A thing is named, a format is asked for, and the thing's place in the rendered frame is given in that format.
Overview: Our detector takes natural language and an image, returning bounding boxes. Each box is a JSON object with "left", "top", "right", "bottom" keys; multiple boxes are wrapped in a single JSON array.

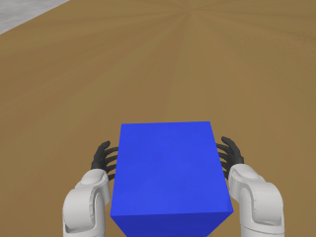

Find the left robot hand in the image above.
[{"left": 91, "top": 140, "right": 119, "bottom": 181}]

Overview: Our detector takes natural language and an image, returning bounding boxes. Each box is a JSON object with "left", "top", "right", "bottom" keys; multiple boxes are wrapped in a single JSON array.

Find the robot left forearm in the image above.
[{"left": 62, "top": 169, "right": 112, "bottom": 237}]

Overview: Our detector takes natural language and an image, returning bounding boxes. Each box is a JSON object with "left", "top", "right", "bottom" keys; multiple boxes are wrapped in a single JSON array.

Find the robot right forearm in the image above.
[{"left": 228, "top": 164, "right": 285, "bottom": 237}]

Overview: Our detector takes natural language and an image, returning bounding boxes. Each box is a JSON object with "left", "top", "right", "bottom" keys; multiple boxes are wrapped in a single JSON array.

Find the carton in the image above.
[{"left": 110, "top": 121, "right": 234, "bottom": 237}]

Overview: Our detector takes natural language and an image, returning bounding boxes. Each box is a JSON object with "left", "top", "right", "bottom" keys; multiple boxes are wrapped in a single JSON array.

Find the right robot hand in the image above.
[{"left": 215, "top": 136, "right": 244, "bottom": 181}]

